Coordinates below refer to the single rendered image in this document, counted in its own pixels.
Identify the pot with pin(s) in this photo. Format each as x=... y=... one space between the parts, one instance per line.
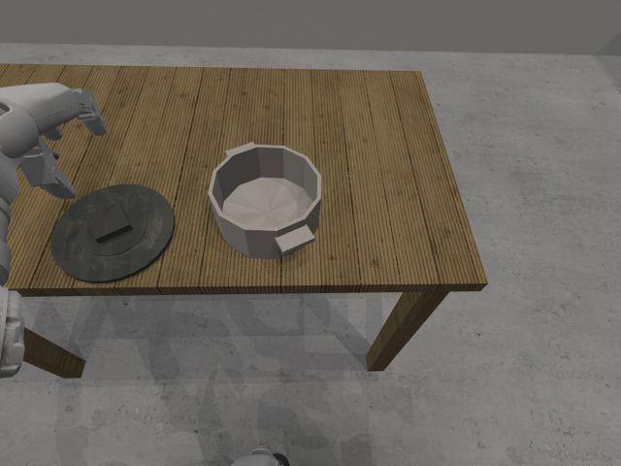
x=266 y=200

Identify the robot left hand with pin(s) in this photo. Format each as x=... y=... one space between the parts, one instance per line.
x=50 y=105

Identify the knob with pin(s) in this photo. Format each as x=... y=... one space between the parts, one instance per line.
x=108 y=222

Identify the robot left forearm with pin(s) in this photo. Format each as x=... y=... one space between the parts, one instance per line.
x=18 y=135

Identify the left robot shin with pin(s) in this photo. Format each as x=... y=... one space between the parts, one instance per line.
x=262 y=451

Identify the lid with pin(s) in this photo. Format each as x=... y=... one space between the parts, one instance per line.
x=77 y=253

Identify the table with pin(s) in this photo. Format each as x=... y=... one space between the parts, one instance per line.
x=391 y=215

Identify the robot left upper arm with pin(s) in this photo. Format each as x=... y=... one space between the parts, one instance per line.
x=11 y=332

